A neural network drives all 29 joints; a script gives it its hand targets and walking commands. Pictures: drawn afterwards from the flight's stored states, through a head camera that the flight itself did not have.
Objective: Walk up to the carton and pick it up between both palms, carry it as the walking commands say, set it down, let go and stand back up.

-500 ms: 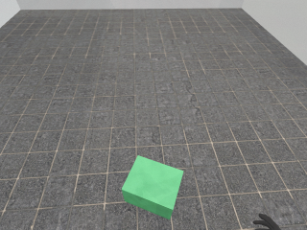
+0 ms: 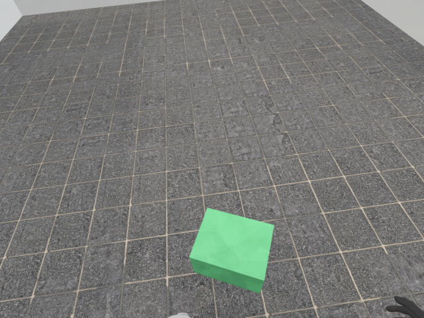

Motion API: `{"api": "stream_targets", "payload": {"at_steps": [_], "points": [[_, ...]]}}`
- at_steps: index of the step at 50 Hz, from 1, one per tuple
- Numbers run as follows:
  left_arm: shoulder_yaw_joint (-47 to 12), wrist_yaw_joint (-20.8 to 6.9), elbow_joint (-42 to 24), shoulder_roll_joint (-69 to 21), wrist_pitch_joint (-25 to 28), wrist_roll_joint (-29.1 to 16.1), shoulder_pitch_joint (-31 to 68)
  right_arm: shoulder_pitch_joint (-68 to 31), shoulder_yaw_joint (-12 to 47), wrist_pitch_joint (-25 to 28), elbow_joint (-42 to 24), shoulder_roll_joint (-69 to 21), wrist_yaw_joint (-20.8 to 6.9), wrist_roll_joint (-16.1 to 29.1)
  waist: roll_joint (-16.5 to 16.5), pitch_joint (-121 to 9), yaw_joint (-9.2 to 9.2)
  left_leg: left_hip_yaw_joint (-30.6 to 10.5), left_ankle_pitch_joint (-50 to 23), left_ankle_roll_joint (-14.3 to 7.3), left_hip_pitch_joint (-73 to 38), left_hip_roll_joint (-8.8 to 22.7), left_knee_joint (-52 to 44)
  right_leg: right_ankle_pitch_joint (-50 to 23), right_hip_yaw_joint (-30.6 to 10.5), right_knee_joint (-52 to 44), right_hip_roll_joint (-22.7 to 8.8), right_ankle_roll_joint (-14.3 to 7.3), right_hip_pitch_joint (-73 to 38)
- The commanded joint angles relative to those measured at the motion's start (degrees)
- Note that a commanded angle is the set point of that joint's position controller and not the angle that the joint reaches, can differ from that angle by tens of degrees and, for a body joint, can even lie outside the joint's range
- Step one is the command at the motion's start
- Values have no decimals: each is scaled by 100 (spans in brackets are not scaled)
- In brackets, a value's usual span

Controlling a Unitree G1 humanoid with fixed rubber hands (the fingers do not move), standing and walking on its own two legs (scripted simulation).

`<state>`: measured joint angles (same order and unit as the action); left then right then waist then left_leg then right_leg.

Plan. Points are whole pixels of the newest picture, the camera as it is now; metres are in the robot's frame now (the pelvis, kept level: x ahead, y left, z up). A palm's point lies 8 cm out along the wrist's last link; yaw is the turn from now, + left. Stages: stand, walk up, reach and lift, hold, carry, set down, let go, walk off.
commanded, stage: walk up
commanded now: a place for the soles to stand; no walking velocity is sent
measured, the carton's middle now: (232, 249) +0.49 -0.03 -0.65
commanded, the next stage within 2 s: none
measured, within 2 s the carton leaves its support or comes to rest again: neither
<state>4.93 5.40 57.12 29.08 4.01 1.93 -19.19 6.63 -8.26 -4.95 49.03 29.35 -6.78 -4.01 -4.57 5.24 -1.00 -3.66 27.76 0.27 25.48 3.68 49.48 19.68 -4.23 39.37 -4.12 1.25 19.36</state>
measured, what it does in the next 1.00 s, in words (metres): steps to the left, turning right: left foot, then right foot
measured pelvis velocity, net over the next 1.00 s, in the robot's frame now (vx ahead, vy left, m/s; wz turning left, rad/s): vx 0.09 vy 0.16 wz -0.26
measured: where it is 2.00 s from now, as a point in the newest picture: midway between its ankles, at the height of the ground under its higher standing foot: outside the picture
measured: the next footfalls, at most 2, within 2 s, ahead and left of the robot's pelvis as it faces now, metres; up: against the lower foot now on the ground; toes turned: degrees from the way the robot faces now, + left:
left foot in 0.02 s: +0.09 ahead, +0.16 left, +0.00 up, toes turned -1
right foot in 0.22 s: +0.13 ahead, -0.02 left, +0.00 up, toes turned -20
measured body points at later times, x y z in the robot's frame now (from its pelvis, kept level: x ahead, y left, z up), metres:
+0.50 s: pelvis +0.08 +0.14 -0.03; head +0.11 +0.13 +0.41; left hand +0.22 +0.49 -0.11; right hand +0.13 -0.21 -0.13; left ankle +0.15 +0.26 -0.71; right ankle +0.08 -0.04 -0.70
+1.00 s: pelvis +0.09 +0.16 -0.01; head +0.13 +0.17 +0.44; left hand +0.25 +0.47 -0.13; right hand +0.14 -0.20 -0.10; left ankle +0.15 +0.26 -0.71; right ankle +0.09 +0.02 -0.71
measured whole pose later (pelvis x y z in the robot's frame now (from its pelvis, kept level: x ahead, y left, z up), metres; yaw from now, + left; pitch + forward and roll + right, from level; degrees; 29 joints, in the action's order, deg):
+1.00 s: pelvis +0.09 +0.16 -0.01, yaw -15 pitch -3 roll -1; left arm 2.0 0.4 54.4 26.7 1.2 0.3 -11.4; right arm 4.4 -2.5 0.4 51.9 24.6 0.3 0.4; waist 1.5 7.6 -0.3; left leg 8.1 23.6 -0.4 21.8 6.7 48.5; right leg 21.6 -1.2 46.3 0.2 0.7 21.9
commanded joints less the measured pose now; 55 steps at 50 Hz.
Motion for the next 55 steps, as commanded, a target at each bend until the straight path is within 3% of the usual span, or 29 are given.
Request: {"api": "stream_targets", "payload": {"at_steps": [1,2,3,5,8,9,10,11,12,14,15,19,21,22,23,24,25,28,30,33,34,36,39,43,44,47,50,53,55], "points": [[147,121,-688,1096,27,85,415,1372,-357,218,-364,1031,63,-137,-259,-577,1059,-147,377,-392,-2499,-133,-1793,1704,-157,750,88,-781,2677],[28,165,-912,701,76,1,454,1574,-446,218,-528,1654,97,-129,-1730,-355,1114,-2305,1977,-930,-2091,1154,-3384,2131,754,2296,848,-463,3045],[85,229,-877,1179,85,-45,358,879,-494,226,-838,1916,155,-30,-933,-532,853,-3304,2339,-1658,-1514,1662,-3695,1921,193,2869,370,-395,2680],[87,142,-638,1220,90,-177,212,284,-335,210,-1009,1566,245,50,-89,368,491,-2793,2361,-1693,-432,1504,-3491,1155,284,2972,-44,-390,2275],[229,11,-332,1138,227,-275,-931,19,-281,215,-1241,1349,285,-15,-636,-163,73,-1111,-30,-1518,-67,1006,-2397,759,891,600,-63,-345,456],[218,36,-221,1128,282,-194,-1292,-85,-201,161,-1329,1042,272,15,-51,-339,-171,-354,-951,-1316,120,623,-1389,-59,1152,-355,260,-270,-605],[371,79,-186,1293,372,-158,-1646,193,-18,178,-1378,581,281,63,654,-820,-378,171,-1403,-993,730,298,133,-202,302,-1181,43,-199,-1770],[476,118,-442,1781,372,-54,-1298,595,163,199,-1397,141,320,73,2274,-522,-249,442,165,-319,2090,-386,1187,-281,-2308,-1740,-1235,-550,-2172],[525,158,-924,2020,322,-21,-813,429,62,118,-1406,695,359,47,942,-437,-97,-202,423,-217,2274,2,1551,1124,-3631,-1930,-2068,-1171,-1441],[491,200,-1104,1792,272,-152,-617,418,-2,143,-1196,1041,403,78,566,-394,-76,-400,303,-142,1869,227,1975,-879,-2928,-1184,-2036,-1895,-1132],[478,181,-1134,1750,256,-113,-694,229,-29,150,-1282,947,433,113,1251,-480,-138,-367,348,-130,1841,365,2019,-1435,-2548,-938,-1984,-2016,-1144],[266,60,-1376,1491,179,-94,-95,716,11,308,-1085,681,423,273,1709,-683,126,295,22,-148,377,134,463,-2999,-859,37,-1066,-1507,11],[148,-60,-1548,1162,44,-92,427,1603,-108,429,-421,811,495,220,705,-1172,642,715,-1223,-186,-1257,-199,-801,-935,-41,992,-359,-853,1046],[14,-62,-1582,669,-22,-103,434,1346,-175,471,-515,1219,541,56,-1268,-484,715,-1012,-413,-507,-1082,679,-1976,-46,399,2237,463,-547,2140],[40,-45,-1522,665,-34,-161,180,851,-131,527,-760,1466,586,215,-1021,-324,388,-2646,-351,-1210,-522,1850,-2692,1592,318,2494,575,-222,1917],[52,-48,-1347,1060,-18,-177,479,434,-108,512,-773,1506,552,264,-557,-629,393,-2774,-415,-1749,-139,1877,-2441,1793,-44,2633,282,-156,1313],[148,-138,-1084,1191,-19,-204,316,162,-106,501,-760,1466,597,273,-107,-400,162,-2423,-20,-1609,249,1798,-2264,1419,286,2729,207,-176,1070],[160,-226,-914,1090,-15,-170,233,150,43,575,-583,1217,687,277,-685,-197,143,-1570,-1960,-1263,-167,1381,-1595,973,437,1905,226,-161,1138],[170,-311,-820,867,-35,-216,-12,-41,112,575,-512,1188,667,272,-546,-447,-59,-989,-1283,-1018,81,1262,-1483,834,623,641,398,-303,134],[179,-368,-927,1167,-168,-111,530,-159,206,658,-432,997,720,310,54,-494,80,-385,-424,-557,175,799,-1445,-308,-129,603,126,-739,143],[201,-373,-920,1135,-207,-145,669,-59,146,695,-237,1179,749,387,186,-712,116,-781,-509,-631,-333,1016,-1684,-938,16,1087,177,-598,348],[35,-398,-732,815,-245,-233,497,-70,200,779,-135,1245,776,369,-775,-669,100,-885,-961,-912,-636,1321,-1718,-597,362,1046,178,-450,516],[40,-409,-577,895,-183,-181,515,-3,211,757,-152,1136,782,345,-324,-886,196,-424,-2494,-918,-1209,1365,-1385,-1144,383,718,169,-454,418],[-7,-456,-528,851,-229,-217,681,-280,250,712,-133,1050,780,398,-36,-668,76,-110,-1729,-699,-810,1195,-1581,-1322,286,603,111,-526,189],[-5,-450,-594,855,-231,-217,496,-308,227,697,-189,1052,775,357,-589,-633,1,64,-1907,-655,-726,1206,-1464,-1530,258,360,60,-494,65],[63,-445,-562,1047,-200,-168,595,-392,256,614,-124,710,769,467,681,-1083,50,294,-950,-435,-857,694,-1049,-1447,-459,26,-117,-827,-61],[-30,-471,-507,1020,-198,-122,848,-557,255,606,-101,715,725,470,271,-754,192,441,-133,-399,-1051,450,-1229,-857,-936,-492,-251,-879,612],[-108,-470,-487,879,-211,-137,855,-323,275,618,52,864,715,430,759,-796,226,390,-28,-437,-1273,693,-1548,-598,-620,-491,-129,-727,567],[-71,-491,-426,981,-256,-190,909,-451,263,618,160,941,711,372,198,-475,145,389,-14,-408,-1124,725,-1879,-441,-533,-419,-42,-671,709]]}}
